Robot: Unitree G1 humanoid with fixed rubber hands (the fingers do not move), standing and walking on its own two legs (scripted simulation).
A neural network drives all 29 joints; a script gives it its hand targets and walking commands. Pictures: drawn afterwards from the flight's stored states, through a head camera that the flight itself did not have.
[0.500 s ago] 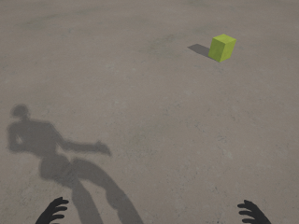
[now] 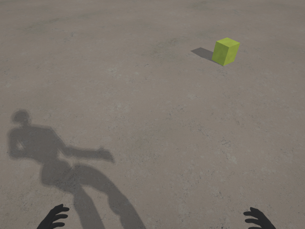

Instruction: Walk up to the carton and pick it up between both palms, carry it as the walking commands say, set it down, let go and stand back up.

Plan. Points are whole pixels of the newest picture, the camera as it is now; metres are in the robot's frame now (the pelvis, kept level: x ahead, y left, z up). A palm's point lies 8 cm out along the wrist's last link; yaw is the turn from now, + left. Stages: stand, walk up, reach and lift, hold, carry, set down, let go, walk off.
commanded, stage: stand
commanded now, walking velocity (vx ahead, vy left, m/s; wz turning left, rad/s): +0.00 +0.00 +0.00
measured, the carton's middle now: (225, 51) +2.25 -0.97 -0.63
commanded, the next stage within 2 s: walk up in 0.26 s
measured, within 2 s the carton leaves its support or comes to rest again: neither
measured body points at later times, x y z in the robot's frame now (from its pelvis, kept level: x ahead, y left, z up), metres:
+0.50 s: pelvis +0.00 -0.01 +0.00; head -0.02 -0.01 +0.45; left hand +0.15 +0.28 -0.07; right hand +0.13 -0.31 -0.08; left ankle +0.01 +0.12 -0.71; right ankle +0.01 -0.12 -0.71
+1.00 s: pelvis +0.11 -0.11 +0.02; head +0.09 -0.13 +0.47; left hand +0.23 +0.22 -0.04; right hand +0.21 -0.46 -0.05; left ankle +0.25 +0.05 -0.66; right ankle +0.13 -0.21 -0.72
